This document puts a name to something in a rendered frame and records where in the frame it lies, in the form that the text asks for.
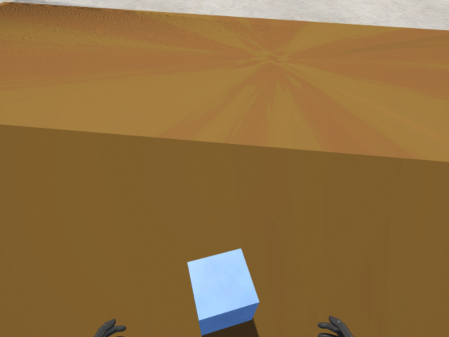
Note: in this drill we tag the right robot hand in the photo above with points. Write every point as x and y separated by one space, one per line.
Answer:
336 326

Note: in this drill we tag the carton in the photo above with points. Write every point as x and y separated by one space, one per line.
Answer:
223 290

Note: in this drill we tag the left robot hand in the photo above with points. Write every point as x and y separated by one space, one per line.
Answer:
108 328

